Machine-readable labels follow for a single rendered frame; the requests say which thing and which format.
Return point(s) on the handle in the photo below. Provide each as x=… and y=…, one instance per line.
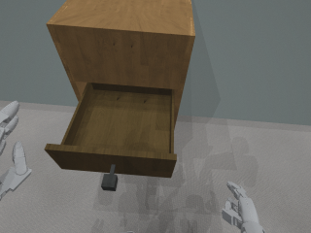
x=110, y=181

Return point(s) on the drawer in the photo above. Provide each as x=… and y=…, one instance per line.
x=129, y=126

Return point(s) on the left robot hand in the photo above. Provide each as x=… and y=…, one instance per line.
x=15, y=176

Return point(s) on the right robot forearm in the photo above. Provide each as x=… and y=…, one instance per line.
x=251, y=227

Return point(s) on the cabinet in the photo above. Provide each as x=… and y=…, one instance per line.
x=145, y=43

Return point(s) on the right robot hand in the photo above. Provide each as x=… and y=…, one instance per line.
x=237, y=213

